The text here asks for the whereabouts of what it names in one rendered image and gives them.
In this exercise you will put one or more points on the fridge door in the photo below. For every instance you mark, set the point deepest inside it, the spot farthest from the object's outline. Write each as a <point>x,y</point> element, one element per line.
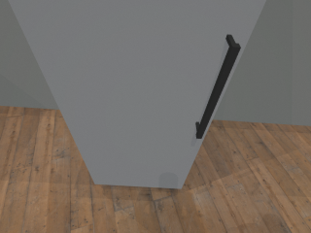
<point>132,78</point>

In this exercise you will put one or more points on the handle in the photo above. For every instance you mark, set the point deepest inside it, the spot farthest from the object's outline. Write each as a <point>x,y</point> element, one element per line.
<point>230,58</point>

